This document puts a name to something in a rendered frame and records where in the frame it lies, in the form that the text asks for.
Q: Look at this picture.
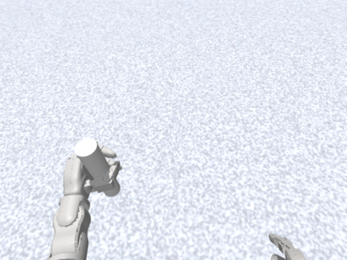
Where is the left robot arm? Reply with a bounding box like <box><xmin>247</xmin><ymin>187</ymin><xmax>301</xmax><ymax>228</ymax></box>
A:
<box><xmin>47</xmin><ymin>194</ymin><xmax>91</xmax><ymax>260</ymax></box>

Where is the left robot hand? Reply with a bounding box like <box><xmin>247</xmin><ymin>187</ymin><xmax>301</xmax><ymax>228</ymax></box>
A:
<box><xmin>63</xmin><ymin>140</ymin><xmax>122</xmax><ymax>199</ymax></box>

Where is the right robot hand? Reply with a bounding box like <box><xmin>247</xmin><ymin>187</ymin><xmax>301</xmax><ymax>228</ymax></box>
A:
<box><xmin>269</xmin><ymin>233</ymin><xmax>306</xmax><ymax>260</ymax></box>

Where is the can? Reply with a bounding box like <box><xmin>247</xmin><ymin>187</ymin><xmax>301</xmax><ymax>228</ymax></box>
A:
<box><xmin>74</xmin><ymin>138</ymin><xmax>120</xmax><ymax>197</ymax></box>

